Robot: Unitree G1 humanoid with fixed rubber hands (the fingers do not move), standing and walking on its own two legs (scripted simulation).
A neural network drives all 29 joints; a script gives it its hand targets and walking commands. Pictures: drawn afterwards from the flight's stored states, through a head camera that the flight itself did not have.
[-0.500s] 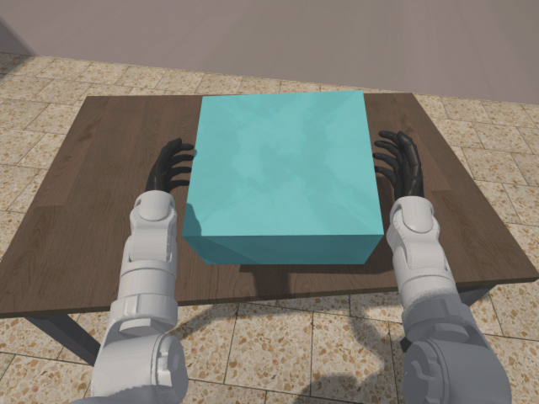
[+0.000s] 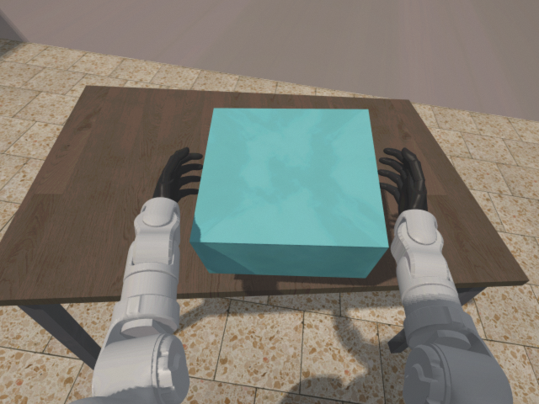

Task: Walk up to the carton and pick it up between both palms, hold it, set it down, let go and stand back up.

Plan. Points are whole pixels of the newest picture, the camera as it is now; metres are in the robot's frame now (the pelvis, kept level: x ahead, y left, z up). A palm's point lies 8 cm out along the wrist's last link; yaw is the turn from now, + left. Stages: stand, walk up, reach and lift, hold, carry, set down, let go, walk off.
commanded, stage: set down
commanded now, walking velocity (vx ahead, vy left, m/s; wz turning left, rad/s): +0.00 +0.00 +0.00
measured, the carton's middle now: (288, 191) +0.45 -0.02 +0.05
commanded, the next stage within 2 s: none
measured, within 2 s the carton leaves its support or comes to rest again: neither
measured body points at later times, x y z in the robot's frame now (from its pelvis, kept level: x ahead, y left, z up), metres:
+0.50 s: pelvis +0.02 +0.00 +0.00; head +0.05 +0.03 +0.45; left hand +0.45 +0.17 +0.08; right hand +0.41 -0.20 +0.10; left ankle -0.01 +0.11 -0.75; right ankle -0.01 -0.13 -0.75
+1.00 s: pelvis +0.03 +0.00 +0.00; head +0.08 +0.02 +0.45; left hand +0.46 +0.16 +0.06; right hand +0.41 -0.20 +0.07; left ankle -0.01 +0.11 -0.75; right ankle -0.01 -0.13 -0.75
